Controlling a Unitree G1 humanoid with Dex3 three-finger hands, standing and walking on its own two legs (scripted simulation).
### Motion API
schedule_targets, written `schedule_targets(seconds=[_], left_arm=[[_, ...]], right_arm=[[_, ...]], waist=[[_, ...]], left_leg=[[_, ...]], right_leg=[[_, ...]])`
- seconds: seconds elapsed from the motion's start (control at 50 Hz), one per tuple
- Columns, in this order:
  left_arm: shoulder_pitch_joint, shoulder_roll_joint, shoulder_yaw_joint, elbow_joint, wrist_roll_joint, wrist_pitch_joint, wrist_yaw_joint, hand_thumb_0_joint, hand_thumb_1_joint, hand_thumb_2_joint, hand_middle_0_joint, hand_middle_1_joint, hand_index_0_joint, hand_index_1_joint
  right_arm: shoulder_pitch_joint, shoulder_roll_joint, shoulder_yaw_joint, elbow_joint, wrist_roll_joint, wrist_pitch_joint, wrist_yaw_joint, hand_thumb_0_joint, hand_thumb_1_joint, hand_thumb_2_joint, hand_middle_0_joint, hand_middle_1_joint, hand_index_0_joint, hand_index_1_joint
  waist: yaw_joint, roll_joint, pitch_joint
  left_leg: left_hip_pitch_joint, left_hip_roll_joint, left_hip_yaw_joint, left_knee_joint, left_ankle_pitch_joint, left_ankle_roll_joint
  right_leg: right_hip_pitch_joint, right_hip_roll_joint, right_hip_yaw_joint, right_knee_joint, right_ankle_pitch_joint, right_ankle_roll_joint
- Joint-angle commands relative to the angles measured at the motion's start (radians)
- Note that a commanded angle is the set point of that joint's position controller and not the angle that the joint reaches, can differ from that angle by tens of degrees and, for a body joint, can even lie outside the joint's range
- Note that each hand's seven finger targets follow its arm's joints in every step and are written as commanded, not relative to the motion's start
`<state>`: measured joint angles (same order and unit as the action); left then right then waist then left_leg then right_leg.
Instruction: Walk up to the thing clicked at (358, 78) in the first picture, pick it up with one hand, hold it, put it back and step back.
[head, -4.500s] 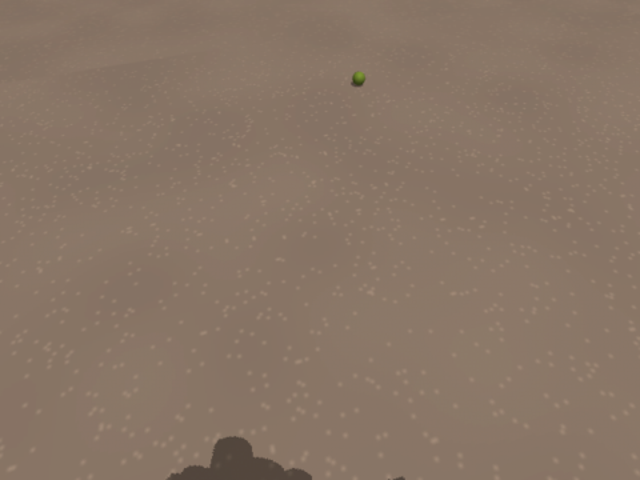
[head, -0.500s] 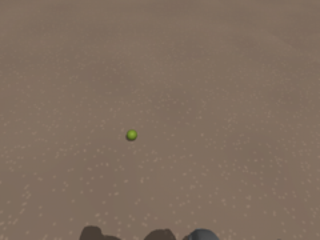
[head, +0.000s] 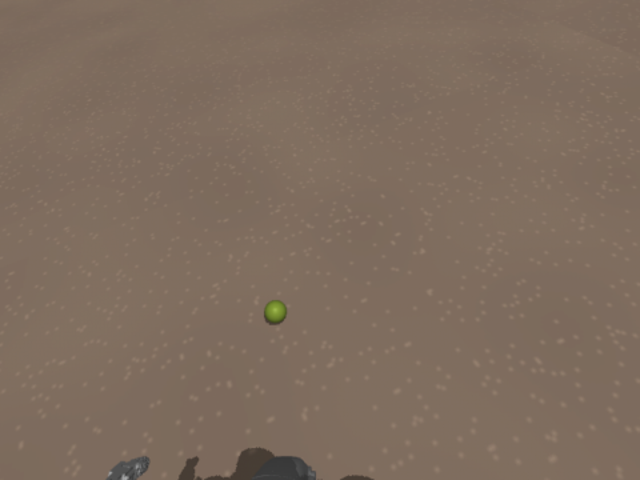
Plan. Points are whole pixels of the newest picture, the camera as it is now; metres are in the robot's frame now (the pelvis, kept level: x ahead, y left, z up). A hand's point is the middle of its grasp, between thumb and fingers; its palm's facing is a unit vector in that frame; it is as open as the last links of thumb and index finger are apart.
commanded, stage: walk up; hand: left
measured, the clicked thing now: (275, 311) +0.73 +0.29 -0.73
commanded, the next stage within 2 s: none
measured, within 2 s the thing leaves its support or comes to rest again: neither
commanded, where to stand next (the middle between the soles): +0.39 +0.06 m, yaw +0 degrees
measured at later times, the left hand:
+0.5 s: hand (122, 451) +0.18 +0.36 -0.16, palm faces -0.04 -0.94 -0.33, open 7.4 cm
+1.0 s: hand (169, 339) +0.35 +0.31 -0.12, palm faces -0.05 -0.90 -0.43, open 7.4 cm
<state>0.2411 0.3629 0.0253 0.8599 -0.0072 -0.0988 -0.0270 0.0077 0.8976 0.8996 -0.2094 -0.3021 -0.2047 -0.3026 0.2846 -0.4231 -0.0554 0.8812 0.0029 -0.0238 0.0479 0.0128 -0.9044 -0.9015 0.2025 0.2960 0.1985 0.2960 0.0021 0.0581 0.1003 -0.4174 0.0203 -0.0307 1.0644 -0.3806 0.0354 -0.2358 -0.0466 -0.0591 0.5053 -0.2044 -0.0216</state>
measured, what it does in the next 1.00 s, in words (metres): walks ahead: left foot, then right foot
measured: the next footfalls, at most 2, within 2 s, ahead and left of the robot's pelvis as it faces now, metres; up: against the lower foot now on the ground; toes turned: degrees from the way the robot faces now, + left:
left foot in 0.26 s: +0.23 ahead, +0.18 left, +0.00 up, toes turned +6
right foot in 0.78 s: +0.33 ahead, -0.07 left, +0.00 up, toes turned -1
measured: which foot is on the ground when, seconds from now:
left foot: up 0.00-0.24, down 0.26-0.82, up 0.84-1.00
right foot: down 0.00-0.28, up 0.30-0.76, down 0.78-1.00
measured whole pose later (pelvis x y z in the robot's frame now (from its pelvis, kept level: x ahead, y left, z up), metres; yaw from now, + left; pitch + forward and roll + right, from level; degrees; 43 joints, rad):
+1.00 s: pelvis +0.26 +0.05 +0.00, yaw -1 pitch -4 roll +1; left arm 0.23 0.37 0.01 0.86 0.01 -0.07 0.00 0.01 0.90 0.90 -0.21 -0.30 -0.20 -0.30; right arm 0.25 -0.42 -0.04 0.87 0.01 -0.01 0.02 0.01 -0.90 -0.90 0.20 0.30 0.20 0.30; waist 0.01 0.06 0.13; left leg -0.42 0.02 -0.04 0.97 -0.45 0.02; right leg -0.28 -0.05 -0.04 0.55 -0.21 -0.02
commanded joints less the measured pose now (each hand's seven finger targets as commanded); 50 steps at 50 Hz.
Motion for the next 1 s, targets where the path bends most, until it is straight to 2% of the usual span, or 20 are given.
schedule_targets(seconds=[0.0, 0.08, 0.14, 0.22, 0.24, 0.26, 0.28, 0.3, 0.32, 0.36, 0.4, 0.56, 0.7, 0.74, 0.76, 0.78, 0.8, 0.82, 0.88, 0.98], left_arm=[[0.05, 0.294, 0.09, -0.064, 0.003, -0.018, 0.019, 0.0, 0.9, 0.9, -0.2, -0.3, -0.2, -0.3], [0.045, 0.319, 0.102, -0.082, 0.018, -0.015, 0.011, 0.0, 0.9, 0.9, -0.2, -0.3, -0.2, -0.3], [0.035, 0.332, 0.106, -0.085, 0.019, -0.013, 0.006, 0.0, 0.9, 0.9, -0.2, -0.3, -0.2, -0.3], [-0.012, 0.314, 0.093, -0.09, 0.021, 0.0, 0.004, 0.0, 0.9, 0.9, -0.2, -0.3, -0.2, -0.3], [0.032, 0.263, 0.074, -0.088, 0.026, 0.004, 0.004, 0.0, 0.9, 0.9, -0.2, -0.3, -0.2, -0.3], [0.098, 0.177, 0.049, -0.084, 0.015, 0.008, 0.001, 0.0, 0.9, 0.9, -0.2, -0.3, -0.2, -0.3], [0.131, 0.187, 0.051, -0.075, 0.004, 0.019, 0.008, 0.0, 0.9, 0.9, -0.2, -0.3, -0.2, -0.3], [0.104, 0.293, 0.075, -0.058, 0.015, 0.027, 0.022, 0.0, 0.9, 0.9, -0.2, -0.3, -0.2, -0.3], [0.072, 0.308, 0.073, -0.054, 0.015, 0.026, 0.024, 0.0, 0.9, 0.9, -0.2, -0.3, -0.2, -0.3], [0.112, 0.29, 0.075, -0.01, 0.0, 0.029, 0.011, 0.0, 0.9, 0.9, -0.2, -0.3, -0.2, -0.3], [0.162, 0.272, 0.073, 0.016, -0.003, 0.04, 0.0, 0.0, 0.9, 0.9, -0.2, -0.3, -0.2, -0.3], [0.03, 0.249, 0.075, -0.026, 0.022, 0.044, -0.028, 0.0, 0.9, 0.9, -0.2, -0.3, -0.2, -0.3], [0.027, 0.227, 0.075, -0.013, 0.018, 0.017, -0.023, 0.0, 0.9, 0.9, -0.2, -0.3, -0.2, -0.3], [0.124, 0.24, 0.083, 0.017, 0.021, 0.003, -0.009, 0.0, 0.9, 0.9, -0.2, -0.3, -0.2, -0.3], [0.188, 0.271, 0.096, 0.034, 0.024, -0.008, 0.004, 0.0, 0.9, 0.9, -0.2, -0.3, -0.2, -0.3], [0.198, 0.339, 0.107, 0.028, 0.034, -0.016, 0.026, 0.0, 0.9, 0.9, -0.2, -0.3, -0.2, -0.3], [0.147, 0.35, 0.101, -0.003, 0.021, -0.012, 0.031, 0.0, 0.9, 0.9, -0.2, -0.3, -0.2, -0.3], [0.129, 0.375, 0.105, -0.009, 0.011, 0.0, 0.031, 0.0, 0.9, 0.9, -0.2, -0.3, -0.2, -0.3], [0.09, 0.294, 0.078, -0.027, -0.003, 0.009, 0.042, 0.0, 0.9, 0.9, -0.2, -0.3, -0.2, -0.3], [-0.037, 0.268, 0.058, -0.057, 0.021, 0.024, 0.049, 0.0, 0.9, 0.9, -0.2, -0.3, -0.2, -0.3]], right_arm=[[0.059, -0.165, -0.06, -0.049, -0.007, -0.013, 0.006, 0.0, -0.9, -0.9, 0.2, 0.3, 0.2, 0.3], [-0.034, -0.165, -0.068, -0.068, -0.022, -0.017, 0.026, 0.0, -0.9, -0.9, 0.2, 0.3, 0.2, 0.3], [-0.062, -0.162, -0.071, -0.072, -0.026, -0.032, 0.034, 0.0, -0.9, -0.9, 0.2, 0.3, 0.2, 0.3], [0.091, -0.191, -0.09, -0.018, -0.034, -0.05, 0.021, 0.0, -0.9, -0.9, 0.2, 0.3, 0.2, 0.3], [0.187, -0.235, -0.105, 0.017, -0.034, -0.058, 0.008, 0.0, -0.9, -0.9, 0.2, 0.3, 0.2, 0.3], [0.236, -0.306, -0.124, 0.011, -0.042, -0.064, -0.005, 0.0, -0.9, -0.9, 0.2, 0.3, 0.2, 0.3], [0.176, -0.343, -0.121, -0.034, -0.034, -0.069, -0.01, 0.0, -0.9, -0.9, 0.2, 0.3, 0.2, 0.3], [0.126, -0.348, -0.121, -0.051, -0.004, -0.064, -0.006, 0.0, -0.9, -0.9, 0.2, 0.3, 0.2, 0.3], [0.093, -0.319, -0.113, -0.057, -0.003, -0.059, -0.009, 0.0, -0.9, -0.9, 0.2, 0.3, 0.2, 0.3], [0.021, -0.238, -0.077, -0.077, -0.008, -0.069, -0.018, 0.0, -0.9, -0.9, 0.2, 0.3, 0.2, 0.3], [0.037, -0.234, -0.072, -0.068, -0.004, -0.08, -0.021, 0.0, -0.9, -0.9, 0.2, 0.3, 0.2, 0.3], [0.069, -0.261, -0.084, -0.089, -0.01, -0.071, -0.017, 0.0, -0.9, -0.9, 0.2, 0.3, 0.2, 0.3], [0.045, -0.25, -0.079, -0.109, -0.014, -0.051, -0.008, 0.0, -0.9, -0.9, 0.2, 0.3, 0.2, 0.3], [0.036, -0.218, -0.065, -0.122, -0.01, -0.042, -0.009, 0.0, -0.9, -0.9, 0.2, 0.3, 0.2, 0.3], [0.067, -0.167, -0.046, -0.123, -0.006, -0.042, -0.009, 0.0, -0.9, -0.9, 0.2, 0.3, 0.2, 0.3], [0.097, -0.074, -0.01, -0.128, 0.005, -0.042, -0.02, 0.0, -0.9, -0.9, 0.2, 0.3, 0.2, 0.3], [0.116, -0.09, -0.009, -0.112, 0.001, -0.029, -0.028, 0.0, -0.9, -0.9, 0.2, 0.3, 0.2, 0.3], [0.1, -0.182, -0.036, -0.098, -0.008, -0.018, -0.044, 0.0, -0.9, -0.9, 0.2, 0.3, 0.2, 0.3], [0.077, -0.171, -0.04, -0.061, 0.005, -0.008, -0.045, 0.0, -0.9, -0.9, 0.2, 0.3, 0.2, 0.3], [0.083, -0.14, -0.036, -0.011, 0.005, 0.01, -0.043, 0.0, -0.9, -0.9, 0.2, 0.3, 0.2, 0.3]], waist=[[0.001, -0.203, -0.046], [0.03, -0.208, 0.011], [0.031, -0.208, 0.005], [-0.077, -0.106, -0.092], [-0.117, 0.051, -0.156], [-0.125, 0.302, -0.158], [-0.081, 0.261, -0.115], [-0.075, 0.168, -0.078], [-0.056, 0.103, -0.021], [-0.016, 0.073, 0.009], [-0.001, 0.11, -0.02], [-0.044, 0.076, 0.014], [-0.025, 0.052, -0.001], [0.027, -0.027, -0.063], [0.056, -0.141, -0.133], [0.053, -0.339, -0.187], [0.031, -0.304, -0.13], [0.044, -0.247, -0.106], [0.017, -0.193, -0.073], [-0.013, -0.225, -0.1]], left_leg=[[-0.112, 0.029, -0.025, -0.085, 0.125, -0.036], [-0.088, 0.081, 0.014, -0.29, 0.167, -0.054], [-0.001, 0.094, 0.031, -0.425, 0.207, -0.044], [0.299, 0.041, 0.088, -0.502, 0.174, -0.01], [0.471, 0.031, 0.043, -0.529, 0.07, 0.008], [0.528, 0.193, -0.239, -0.71, -0.174, 0.067], [0.477, 0.367, -0.62, -0.867, -0.278, 0.128], [0.393, 0.42, -0.665, -0.86, -0.303, 0.211], [0.282, 0.395, -0.57, -0.851, -0.231, 0.213], [0.22, 0.264, -0.284, -0.843, -0.034, 0.115], [0.215, 0.227, -0.174, -0.835, 0.084, 0.093], [0.245, 0.266, -0.131, -0.884, -0.067, 0.196], [0.192, 0.231, -0.056, -0.753, 0.052, 0.167], [0.167, 0.194, -0.011, -0.59, 0.139, 0.13], [0.131, 0.137, 0.042, -0.396, 0.211, 0.099], [0.012, 0.044, 0.118, -0.159, 0.114, 0.026], [-0.141, -0.048, 0.072, -0.108, -0.153, -0.015], [-0.141, 0.004, 0.022, -0.047, -0.207, -0.007], [-0.106, 0.023, -0.055, -0.019, -0.141, -0.011], [0.058, 0.006, 0.008, -0.184, 0.018, -0.042]], right_leg=[[0.079, -0.202, 0.146, -0.245, 0.168, -0.189], [-0.009, -0.216, 0.136, -0.296, -0.174, -0.196], [-0.029, -0.228, 0.137, -0.257, -0.197, -0.188], [-0.128, -0.198, 0.101, -0.03, -0.164, -0.14], [-0.218, -0.136, 0.052, 0.215, -0.097, -0.112], [-0.361, 0.001, -0.039, 0.519, -0.204, -0.055], [-0.493, 0.104, 0.04, 0.64, -0.306, -0.028], [-0.468, 0.028, 0.118, 0.692, -0.335, -0.043], [-0.444, -0.003, 0.149, 0.698, -0.293, -0.044], [-0.365, -0.029, 0.179, 0.612, -0.156, -0.033], [-0.311, -0.032, 0.139, 0.565, -0.089, -0.012], [-0.33, -0.058, 0.08, 0.298, -0.039, 0.029], [-0.122, -0.014, 0.013, 0.068, -0.008, 0.008], [0.054, 0.02, -0.002, -0.029, 0.01, -0.001], [0.195, 0.001, 0.054, -0.097, -0.019, -0.02], [0.267, -0.229, 0.374, -0.166, 0.087, -0.084], [0.284, -0.355, 0.579, -0.207, 0.177, -0.176], [0.239, -0.393, 0.606, -0.158, 0.246, -0.271], [0.151, -0.26, 0.309, -0.123, 0.441, -0.205], [-0.043, -0.18, 0.121, -0.113, 0.332, -0.174]])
